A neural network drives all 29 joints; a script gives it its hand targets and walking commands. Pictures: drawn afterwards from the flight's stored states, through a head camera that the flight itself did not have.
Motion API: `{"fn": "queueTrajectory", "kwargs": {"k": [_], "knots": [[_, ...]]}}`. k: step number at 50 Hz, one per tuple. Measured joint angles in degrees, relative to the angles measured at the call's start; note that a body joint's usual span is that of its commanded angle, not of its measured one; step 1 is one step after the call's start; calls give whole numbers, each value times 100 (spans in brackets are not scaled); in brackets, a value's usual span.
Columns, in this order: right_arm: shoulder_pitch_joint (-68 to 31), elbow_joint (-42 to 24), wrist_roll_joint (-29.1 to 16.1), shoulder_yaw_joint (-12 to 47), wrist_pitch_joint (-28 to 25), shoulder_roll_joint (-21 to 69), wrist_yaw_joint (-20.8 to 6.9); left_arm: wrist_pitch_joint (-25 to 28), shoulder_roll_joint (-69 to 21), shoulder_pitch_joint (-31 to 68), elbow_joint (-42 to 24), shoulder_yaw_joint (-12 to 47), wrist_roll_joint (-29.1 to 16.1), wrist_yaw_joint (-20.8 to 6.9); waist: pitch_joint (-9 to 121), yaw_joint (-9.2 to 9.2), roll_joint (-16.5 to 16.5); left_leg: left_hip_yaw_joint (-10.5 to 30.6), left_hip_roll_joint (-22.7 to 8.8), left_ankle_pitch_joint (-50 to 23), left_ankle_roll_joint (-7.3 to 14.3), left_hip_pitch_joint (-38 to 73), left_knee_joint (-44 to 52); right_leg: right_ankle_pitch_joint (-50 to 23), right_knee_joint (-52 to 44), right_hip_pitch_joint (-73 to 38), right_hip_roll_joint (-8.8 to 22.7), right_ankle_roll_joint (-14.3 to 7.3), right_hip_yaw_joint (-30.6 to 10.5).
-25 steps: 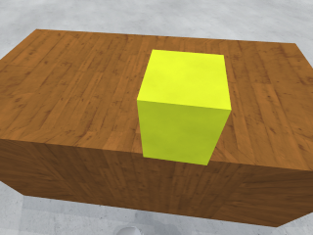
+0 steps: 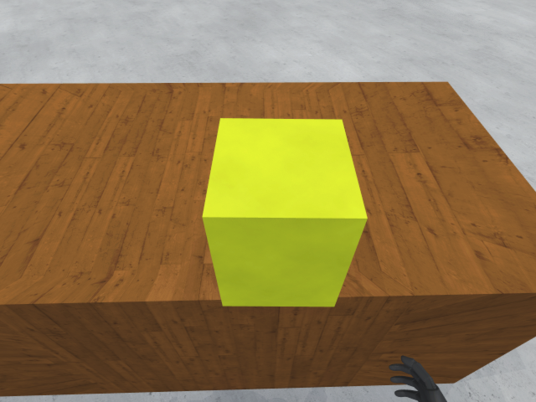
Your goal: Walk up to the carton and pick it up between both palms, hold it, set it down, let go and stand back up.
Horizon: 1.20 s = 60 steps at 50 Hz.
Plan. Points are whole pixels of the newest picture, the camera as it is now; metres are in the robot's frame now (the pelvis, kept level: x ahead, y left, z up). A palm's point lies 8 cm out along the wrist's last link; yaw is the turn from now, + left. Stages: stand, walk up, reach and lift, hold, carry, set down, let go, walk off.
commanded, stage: walk up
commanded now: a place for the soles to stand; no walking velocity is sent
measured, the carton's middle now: (279, 216) +0.41 -0.01 +0.05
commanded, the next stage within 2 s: reach and lift in 1.38 s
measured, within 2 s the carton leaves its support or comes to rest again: neither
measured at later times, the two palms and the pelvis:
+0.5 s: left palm out of the picture +0.09 +0.26 -0.11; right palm out of the picture +0.04 -0.26 -0.12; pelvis -0.01 +0.01 +0.00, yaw -6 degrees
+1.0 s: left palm out of the picture +0.10 +0.29 -0.11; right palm out of the picture +0.04 -0.24 -0.13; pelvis -0.01 +0.04 -0.01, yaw -9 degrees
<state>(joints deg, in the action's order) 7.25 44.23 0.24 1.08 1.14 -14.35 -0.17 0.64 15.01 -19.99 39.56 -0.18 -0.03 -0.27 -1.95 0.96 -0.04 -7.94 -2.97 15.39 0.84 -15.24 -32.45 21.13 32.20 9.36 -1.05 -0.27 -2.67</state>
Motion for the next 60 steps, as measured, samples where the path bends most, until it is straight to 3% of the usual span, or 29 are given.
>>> {"fn": "queueTrajectory", "kwargs": {"k": [27, 38, 60], "knots": [[699, 115, 83, -87, 193, -247, -62, -46, -35, 68, 137, -57, 59, 113, -157, -215, -56, -583, -172, 236, 98, -28, -320, 52, 426, 335, -118, 129, -626], [678, 68, 61, -71, 188, -292, -50, -99, 19, 30, 40, -122, 45, 151, -170, -175, -42, -745, -94, 342, 225, -21, -431, 143, 624, 424, -23, 279, -775], [666, -30, 63, -71, 245, -343, -100, -87, 25, -41, 38, -101, 52, 157, -170, -204, -39, -924, -79, 443, 305, -46, -572, 184, 791, 543, 36, 350, -901]]}}
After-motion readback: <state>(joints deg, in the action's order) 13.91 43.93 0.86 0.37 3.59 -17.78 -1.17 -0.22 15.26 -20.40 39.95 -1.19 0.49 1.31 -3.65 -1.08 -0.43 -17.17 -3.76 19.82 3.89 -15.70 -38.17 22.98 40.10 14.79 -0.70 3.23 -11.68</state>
